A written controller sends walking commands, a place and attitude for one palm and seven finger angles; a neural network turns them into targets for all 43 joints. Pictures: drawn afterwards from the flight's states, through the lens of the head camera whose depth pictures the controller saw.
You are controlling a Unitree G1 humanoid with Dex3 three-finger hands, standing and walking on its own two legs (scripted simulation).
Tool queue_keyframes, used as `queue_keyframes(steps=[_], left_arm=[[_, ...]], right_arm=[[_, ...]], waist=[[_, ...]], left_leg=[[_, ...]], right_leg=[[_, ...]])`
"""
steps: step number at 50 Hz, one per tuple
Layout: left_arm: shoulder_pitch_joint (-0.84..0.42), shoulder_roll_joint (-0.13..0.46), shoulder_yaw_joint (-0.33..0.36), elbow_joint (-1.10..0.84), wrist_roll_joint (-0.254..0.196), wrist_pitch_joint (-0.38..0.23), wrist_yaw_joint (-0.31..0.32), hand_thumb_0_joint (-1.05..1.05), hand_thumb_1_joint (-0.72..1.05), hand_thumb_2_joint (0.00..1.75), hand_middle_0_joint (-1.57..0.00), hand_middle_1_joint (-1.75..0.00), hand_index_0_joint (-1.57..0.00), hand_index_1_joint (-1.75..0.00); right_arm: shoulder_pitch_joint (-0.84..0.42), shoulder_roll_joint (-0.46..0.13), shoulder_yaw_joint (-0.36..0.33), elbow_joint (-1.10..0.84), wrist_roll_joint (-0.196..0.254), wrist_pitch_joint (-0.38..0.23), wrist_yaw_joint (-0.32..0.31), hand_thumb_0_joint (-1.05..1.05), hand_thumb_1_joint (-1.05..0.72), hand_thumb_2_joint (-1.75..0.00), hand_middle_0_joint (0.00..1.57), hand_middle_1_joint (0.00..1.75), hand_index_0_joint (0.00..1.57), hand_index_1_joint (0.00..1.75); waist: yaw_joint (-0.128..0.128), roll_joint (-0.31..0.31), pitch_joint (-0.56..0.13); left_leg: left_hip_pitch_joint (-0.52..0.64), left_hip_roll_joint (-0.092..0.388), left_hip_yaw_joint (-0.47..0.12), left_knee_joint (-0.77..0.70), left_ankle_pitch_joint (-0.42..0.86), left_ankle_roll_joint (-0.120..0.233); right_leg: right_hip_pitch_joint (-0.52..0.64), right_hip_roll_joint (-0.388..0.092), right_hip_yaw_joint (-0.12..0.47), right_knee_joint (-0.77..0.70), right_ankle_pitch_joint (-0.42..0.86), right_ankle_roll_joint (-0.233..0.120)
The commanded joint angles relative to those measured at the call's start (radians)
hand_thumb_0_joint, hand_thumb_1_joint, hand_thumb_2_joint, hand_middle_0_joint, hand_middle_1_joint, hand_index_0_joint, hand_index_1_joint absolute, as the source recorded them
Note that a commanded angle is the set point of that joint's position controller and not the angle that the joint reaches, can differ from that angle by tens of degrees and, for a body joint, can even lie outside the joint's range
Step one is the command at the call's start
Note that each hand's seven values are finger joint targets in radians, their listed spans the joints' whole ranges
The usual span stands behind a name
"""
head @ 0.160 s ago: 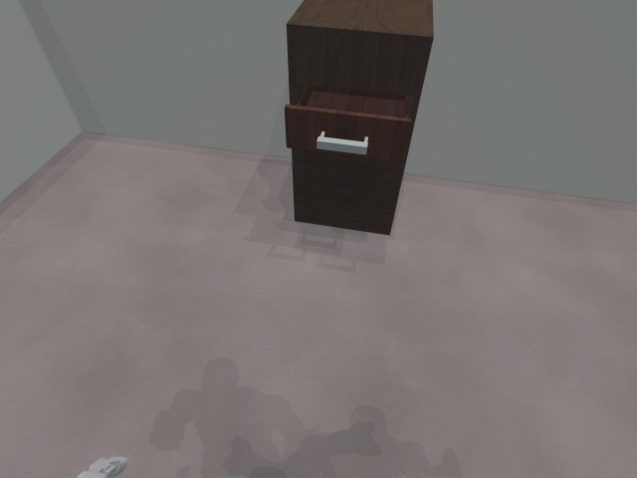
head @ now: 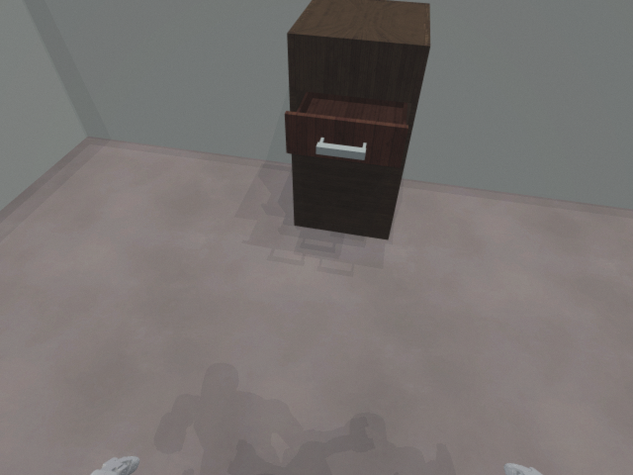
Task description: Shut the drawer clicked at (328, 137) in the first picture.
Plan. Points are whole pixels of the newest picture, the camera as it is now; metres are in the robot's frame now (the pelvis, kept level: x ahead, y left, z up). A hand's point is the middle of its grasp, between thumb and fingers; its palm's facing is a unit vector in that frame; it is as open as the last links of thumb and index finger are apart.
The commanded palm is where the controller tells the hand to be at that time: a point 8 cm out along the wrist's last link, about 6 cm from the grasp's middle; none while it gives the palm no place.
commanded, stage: stand and wait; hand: left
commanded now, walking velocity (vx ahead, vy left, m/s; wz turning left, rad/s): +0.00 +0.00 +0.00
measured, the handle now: (342, 147) +1.09 -0.01 -0.20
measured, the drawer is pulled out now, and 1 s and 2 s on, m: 0.16 0.16 0.16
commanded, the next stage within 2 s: look at it before walking up in 0.70 s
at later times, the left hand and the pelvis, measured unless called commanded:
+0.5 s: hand out of the picture +0.04 +0.23 -0.16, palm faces -0.01 -0.95 -0.32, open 7.4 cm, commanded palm none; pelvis -0.02 -0.01 +0.00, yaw +0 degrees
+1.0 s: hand out of the picture +0.05 +0.23 -0.16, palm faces -0.02 -0.95 -0.31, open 7.4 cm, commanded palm none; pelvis -0.02 -0.01 +0.01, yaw -1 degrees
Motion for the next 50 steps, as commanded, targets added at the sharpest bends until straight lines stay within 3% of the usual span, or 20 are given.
queue_keyframes(steps=[1,7,35,50], left_arm=[[-0.038,0.204,0.047,-0.057,0.004,-0.022,0.008,0.00,0.90,0.90,-0.20,-0.30,-0.20,-0.30],[-0.029,0.198,0.047,-0.032,0.004,-0.026,0.009,0.00,0.90,0.90,-0.20,-0.30,-0.20,-0.30],[0.010,0.173,0.041,0.051,0.003,-0.026,0.010,0.00,0.90,0.90,-0.20,-0.30,-0.20,-0.30],[0.010,0.168,0.043,0.054,0.004,-0.029,0.011,0.00,0.90,0.90,-0.20,-0.30,-0.20,-0.30]], right_arm=[[-0.043,-0.203,-0.051,-0.050,-0.003,-0.022,-0.019,0.00,-0.90,-0.90,0.20,0.30,0.20,0.30],[-0.034,-0.193,-0.048,-0.026,-0.001,-0.022,-0.019,0.00,-0.90,-0.90,0.20,0.30,0.20,0.30],[0.030,-0.172,-0.042,0.074,0.001,-0.016,-0.018,0.00,-0.90,-0.90,0.20,0.30,0.20,0.30],[0.032,-0.172,-0.042,0.076,0.003,-0.022,-0.020,0.00,-0.90,-0.90,0.20,0.30,0.20,0.30]], waist=[[-0.007,-0.002,-0.035],[-0.008,0.008,-0.049],[-0.006,0.005,0.013],[-0.007,0.006,-0.008]], left_leg=[[0.005,0.110,-0.082,-0.088,0.217,0.039],[0.019,0.111,-0.084,-0.097,0.208,0.034],[-0.001,0.115,-0.083,-0.146,0.091,0.017],[0.019,0.126,-0.084,-0.151,0.144,0.019]], right_leg=[[0.015,-0.097,0.089,-0.084,0.203,-0.039],[0.028,-0.102,0.095,-0.106,0.206,-0.041],[-0.010,-0.097,0.129,-0.182,0.051,-0.038],[0.010,-0.096,0.119,-0.165,0.136,-0.037]])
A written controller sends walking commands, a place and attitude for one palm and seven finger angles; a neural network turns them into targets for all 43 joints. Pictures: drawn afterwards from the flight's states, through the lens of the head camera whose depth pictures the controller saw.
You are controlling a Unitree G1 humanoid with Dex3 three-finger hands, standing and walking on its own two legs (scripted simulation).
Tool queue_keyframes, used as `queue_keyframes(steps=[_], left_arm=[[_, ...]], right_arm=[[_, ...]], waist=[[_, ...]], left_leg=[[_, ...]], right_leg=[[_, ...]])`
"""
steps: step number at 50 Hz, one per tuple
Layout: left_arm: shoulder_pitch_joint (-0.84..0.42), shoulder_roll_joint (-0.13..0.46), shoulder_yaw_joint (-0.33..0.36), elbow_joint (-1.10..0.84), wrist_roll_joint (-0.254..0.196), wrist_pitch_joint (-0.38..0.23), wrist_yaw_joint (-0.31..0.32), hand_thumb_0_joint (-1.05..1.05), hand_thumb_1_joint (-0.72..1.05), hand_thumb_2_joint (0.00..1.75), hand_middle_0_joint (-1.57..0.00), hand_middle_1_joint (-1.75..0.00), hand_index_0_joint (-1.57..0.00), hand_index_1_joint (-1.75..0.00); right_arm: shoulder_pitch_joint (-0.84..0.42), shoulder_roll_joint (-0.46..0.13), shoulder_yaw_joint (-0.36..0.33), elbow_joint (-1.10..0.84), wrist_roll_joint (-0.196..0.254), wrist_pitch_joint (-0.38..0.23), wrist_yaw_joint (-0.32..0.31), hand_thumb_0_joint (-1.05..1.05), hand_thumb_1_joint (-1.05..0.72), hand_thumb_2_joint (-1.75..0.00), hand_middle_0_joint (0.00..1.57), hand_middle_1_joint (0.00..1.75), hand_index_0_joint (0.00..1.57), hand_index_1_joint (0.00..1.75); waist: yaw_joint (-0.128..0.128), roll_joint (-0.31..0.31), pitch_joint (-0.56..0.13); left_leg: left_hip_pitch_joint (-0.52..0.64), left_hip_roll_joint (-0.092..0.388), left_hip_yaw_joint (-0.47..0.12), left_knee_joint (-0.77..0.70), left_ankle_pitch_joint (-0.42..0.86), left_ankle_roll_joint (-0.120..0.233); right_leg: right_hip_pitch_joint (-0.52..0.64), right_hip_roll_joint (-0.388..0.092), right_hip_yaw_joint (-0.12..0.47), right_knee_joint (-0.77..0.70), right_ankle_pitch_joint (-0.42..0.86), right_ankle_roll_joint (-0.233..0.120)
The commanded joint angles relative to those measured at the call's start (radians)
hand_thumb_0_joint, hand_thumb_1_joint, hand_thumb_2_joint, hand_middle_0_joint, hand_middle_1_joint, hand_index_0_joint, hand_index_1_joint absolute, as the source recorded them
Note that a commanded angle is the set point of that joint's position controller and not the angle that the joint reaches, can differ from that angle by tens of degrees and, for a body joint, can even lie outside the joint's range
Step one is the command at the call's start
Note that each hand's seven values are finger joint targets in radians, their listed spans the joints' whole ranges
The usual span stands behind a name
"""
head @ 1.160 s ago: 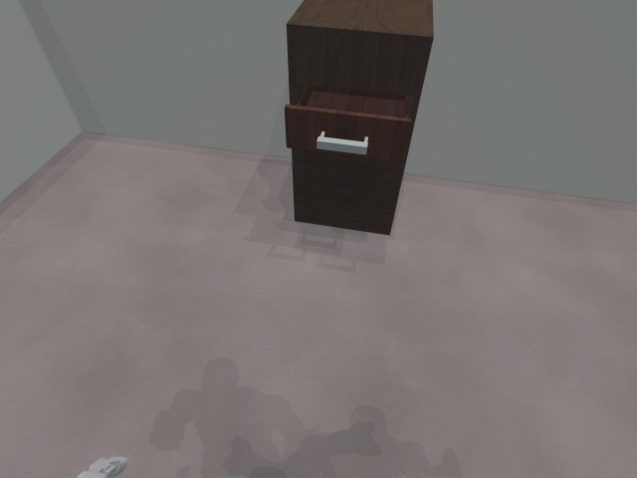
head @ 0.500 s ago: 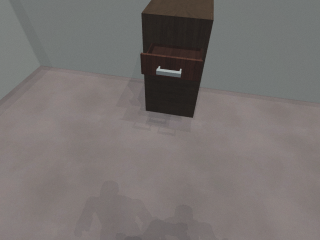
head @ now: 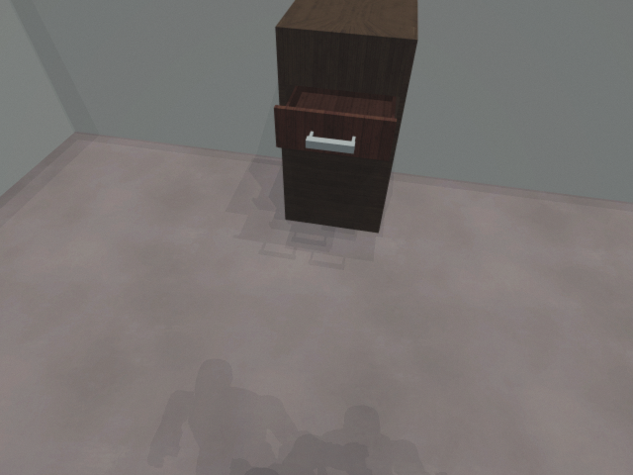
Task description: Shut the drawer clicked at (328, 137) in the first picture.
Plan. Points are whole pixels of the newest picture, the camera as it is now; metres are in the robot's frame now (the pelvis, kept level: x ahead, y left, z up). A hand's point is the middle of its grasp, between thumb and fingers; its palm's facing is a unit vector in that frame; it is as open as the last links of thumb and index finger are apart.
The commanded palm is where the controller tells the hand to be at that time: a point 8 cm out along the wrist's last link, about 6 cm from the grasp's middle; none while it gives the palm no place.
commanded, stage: look at it before walking up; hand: left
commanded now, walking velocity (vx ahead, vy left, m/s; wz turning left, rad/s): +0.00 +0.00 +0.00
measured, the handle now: (331, 140) +1.11 +0.02 -0.20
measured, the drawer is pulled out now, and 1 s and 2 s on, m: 0.16 0.16 0.16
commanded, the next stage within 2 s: walk to a spot facing it in 0.28 s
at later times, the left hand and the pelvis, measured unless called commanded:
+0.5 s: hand out of the picture +0.06 +0.23 -0.16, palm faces -0.01 -0.95 -0.31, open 7.4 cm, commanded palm none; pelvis +0.01 +0.00 +0.00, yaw -1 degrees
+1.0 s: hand (251, 443) +0.21 +0.12 -0.18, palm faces -0.09 -0.97 -0.21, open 7.3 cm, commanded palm none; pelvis +0.15 -0.06 -0.02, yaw -10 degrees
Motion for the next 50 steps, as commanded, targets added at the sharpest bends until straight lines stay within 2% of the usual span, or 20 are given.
queue_keyframes(steps=[1,19,21,24,28,30,32,33,34,37,39,41,42,43,44,45,47,48,49,50], left_arm=[[-0.025,0.193,0.035,-0.061,0.003,-0.019,0.008,0.00,0.90,0.90,-0.20,-0.30,-0.20,-0.30],[-0.019,0.202,0.036,-0.057,0.004,-0.023,0.009,0.00,0.90,0.90,-0.20,-0.30,-0.20,-0.30],[0.048,0.084,0.013,-0.025,0.004,-0.003,0.010,0.00,0.90,0.90,-0.20,-0.30,-0.20,-0.30],[0.090,0.100,0.030,-0.031,0.012,0.010,-0.003,0.00,0.90,0.90,-0.20,-0.30,-0.20,-0.30],[0.129,0.095,0.050,-0.052,0.012,0.008,-0.013,0.00,0.90,0.90,-0.20,-0.30,-0.20,-0.30],[0.135,0.063,0.053,-0.065,0.010,-0.001,-0.017,0.00,0.90,0.90,-0.20,-0.30,-0.20,-0.30],[0.097,0.009,0.051,-0.096,0.011,-0.013,-0.023,0.00,0.90,0.90,-0.20,-0.30,-0.20,-0.30],[0.029,-0.010,0.050,-0.130,0.013,-0.020,-0.023,0.00,0.90,0.90,-0.20,-0.30,-0.20,-0.30],[-0.012,-0.013,0.055,-0.151,0.017,-0.022,-0.023,0.00,0.90,0.90,-0.20,-0.30,-0.20,-0.30],[-0.010,-0.044,0.060,-0.151,0.015,-0.032,-0.033,0.00,0.90,0.90,-0.20,-0.30,-0.20,-0.30],[0.029,-0.085,0.060,-0.140,0.011,-0.030,-0.041,0.00,0.90,0.90,-0.20,-0.30,-0.20,-0.30],[0.169,-0.093,0.068,-0.090,0.011,-0.031,-0.046,0.00,0.90,0.90,-0.20,-0.30,-0.20,-0.30],[0.301,-0.071,0.076,-0.045,0.015,-0.035,-0.040,0.00,0.90,0.90,-0.20,-0.30,-0.20,-0.30],[0.445,-0.002,0.095,-0.003,0.021,-0.046,-0.027,0.00,0.90,0.90,-0.20,-0.30,-0.20,-0.30],[0.535,0.094,0.118,0.018,0.017,-0.057,-0.009,0.00,0.90,0.90,-0.20,-0.30,-0.20,-0.30],[0.506,0.111,0.118,0.012,0.001,-0.055,-0.001,0.00,0.90,0.90,-0.20,-0.30,-0.20,-0.30],[0.350,0.041,0.104,-0.029,0.004,-0.055,0.010,0.00,0.90,0.90,-0.20,-0.30,-0.20,-0.30],[0.281,0.007,0.091,-0.049,0.010,-0.059,0.014,0.00,0.90,0.90,-0.20,-0.30,-0.20,-0.30],[0.249,-0.028,0.079,-0.056,0.013,-0.065,0.013,0.00,0.90,0.90,-0.20,-0.30,-0.20,-0.30],[0.245,-0.044,0.073,-0.052,0.015,-0.069,0.014,0.00,0.90,0.90,-0.20,-0.30,-0.20,-0.30]], right_arm=[[-0.033,-0.195,-0.039,-0.061,-0.004,-0.022,-0.017,0.00,-0.90,-0.90,0.20,0.30,0.20,0.30],[-0.048,-0.199,-0.038,-0.062,-0.003,-0.020,-0.017,0.00,-0.90,-0.90,0.20,0.30,0.20,0.30],[0.020,-0.079,-0.014,-0.033,-0.011,-0.004,-0.012,0.00,-0.90,-0.90,0.20,0.30,0.20,0.30],[0.061,-0.078,-0.025,-0.035,-0.019,0.002,-0.006,0.00,-0.90,-0.90,0.20,0.30,0.20,0.30],[0.103,-0.069,-0.038,-0.054,-0.020,-0.009,-0.006,0.00,-0.90,-0.90,0.20,0.30,0.20,0.30],[0.151,-0.068,-0.046,-0.050,-0.018,-0.022,-0.010,0.00,-0.90,-0.90,0.20,0.30,0.20,0.30],[0.249,-0.112,-0.069,-0.032,-0.017,-0.032,-0.017,0.00,-0.90,-0.90,0.20,0.30,0.20,0.30],[0.299,-0.121,-0.077,-0.029,-0.016,-0.039,-0.020,0.00,-0.90,-0.90,0.20,0.30,0.20,0.30],[0.328,-0.104,-0.078,-0.023,-0.016,-0.048,-0.023,0.00,-0.90,-0.90,0.20,0.30,0.20,0.30],[0.319,-0.044,-0.068,-0.018,-0.020,-0.065,-0.028,0.00,-0.90,-0.90,0.20,0.30,0.20,0.30],[0.277,-0.046,-0.069,-0.022,-0.026,-0.067,-0.029,0.00,-0.90,-0.90,0.20,0.30,0.20,0.30],[0.234,-0.043,-0.068,-0.021,-0.020,-0.066,-0.027,0.00,-0.90,-0.90,0.20,0.30,0.20,0.30],[0.226,-0.042,-0.071,-0.018,-0.013,-0.064,-0.023,0.00,-0.90,-0.90,0.20,0.30,0.20,0.30],[0.218,-0.009,-0.066,-0.031,-0.001,-0.069,-0.014,0.00,-0.90,-0.90,0.20,0.30,0.20,0.30],[0.202,0.057,-0.052,-0.073,0.006,-0.077,-0.006,0.00,-0.90,-0.90,0.20,0.30,0.20,0.30],[0.162,0.047,-0.060,-0.091,-0.001,-0.072,-0.006,0.00,-0.90,-0.90,0.20,0.30,0.20,0.30],[0.098,0.064,-0.067,-0.084,-0.008,-0.065,-0.002,0.00,-0.90,-0.90,0.20,0.30,0.20,0.30],[0.116,0.084,-0.066,-0.077,-0.013,-0.060,0.000,0.00,-0.90,-0.90,0.20,0.30,0.20,0.30],[0.139,0.099,-0.066,-0.062,-0.019,-0.050,0.001,0.00,-0.90,-0.90,0.20,0.30,0.20,0.30],[0.169,0.116,-0.066,-0.050,-0.021,-0.039,0.002,0.00,-0.90,-0.90,0.20,0.30,0.20,0.30]], waist=[[-0.001,0.011,-0.019],[-0.001,0.006,-0.023],[-0.002,-0.011,-0.023],[0.004,-0.044,0.053],[-0.001,-0.032,0.144],[-0.020,0.031,0.145],[-0.058,0.183,0.139],[-0.083,0.214,0.162],[-0.095,0.201,0.183],[-0.065,0.119,0.165],[-0.027,0.144,0.135],[0.045,0.123,0.069],[0.105,0.039,0.004],[0.166,-0.101,-0.064],[0.178,-0.333,-0.087],[0.152,-0.266,-0.070],[0.102,-0.089,0.060],[0.057,-0.051,0.093],[0.030,-0.007,0.092],[0.009,-0.013,0.087]], left_leg=[[0.004,0.100,-0.089,-0.069,0.084,0.038],[0.031,0.103,-0.081,-0.072,0.101,0.036],[0.029,0.088,-0.044,-0.043,-0.049,0.019],[-0.056,0.064,-0.015,-0.003,-0.302,0.026],[-0.115,0.062,0.000,0.061,-0.359,0.040],[-0.041,0.107,-0.048,0.023,-0.347,0.067],[0.096,0.259,-0.240,-0.124,-0.399,0.146],[0.153,0.352,-0.323,-0.202,-0.360,0.204],[0.187,0.389,-0.331,-0.219,-0.258,0.233],[0.196,0.368,-0.177,-0.150,0.105,0.222],[0.123,0.315,-0.040,-0.122,0.135,0.175],[-0.002,0.248,0.076,0.011,0.171,0.127],[-0.063,0.190,0.137,0.175,0.221,0.096],[-0.210,0.137,0.194,0.420,0.132,0.063],[-0.425,0.031,0.201,0.713,-0.295,0.033],[-0.504,0.046,0.090,0.881,-0.367,0.043],[-0.541,0.120,0.035,0.954,-0.208,0.048],[-0.515,0.145,0.015,0.920,-0.164,0.041],[-0.470,0.147,0.021,0.885,-0.119,0.033],[-0.448,0.146,0.033,0.860,-0.090,0.025]], right_leg=[[-0.007,-0.120,0.113,-0.078,0.070,-0.022],[-0.001,-0.125,0.119,-0.091,0.111,-0.022],[-0.021,-0.113,0.128,-0.089,-0.078,-0.014],[-0.085,-0.107,0.193,-0.109,-0.366,-0.046],[-0.163,-0.102,0.248,-0.075,-0.438,-0.093],[-0.231,-0.060,0.206,0.028,-0.352,-0.093],[-0.391,0.030,0.044,0.297,-0.240,-0.058],[-0.505,0.011,-0.013,0.435,-0.280,-0.038],[-0.576,-0.037,0.005,0.531,-0.295,-0.030],[-0.542,-0.100,-0.008,0.514,-0.264,-0.030],[-0.386,-0.095,-0.065,0.374,-0.228,-0.033],[-0.092,-0.030,-0.143,0.226,-0.061,-0.046],[0.079,0.013,-0.162,0.173,-0.003,-0.059],[0.260,-0.098,-0.005,0.108,-0.095,-0.100],[0.343,-0.359,0.451,-0.091,-0.193,-0.206],[0.314,-0.415,0.605,-0.181,-0.224,-0.249],[0.116,-0.387,0.497,-0.190,-0.267,-0.237],[0.021,-0.368,0.419,-0.191,-0.228,-0.225],[-0.030,-0.328,0.323,-0.193,-0.132,-0.204],[-0.057,-0.302,0.250,-0.200,-0.065,-0.189]])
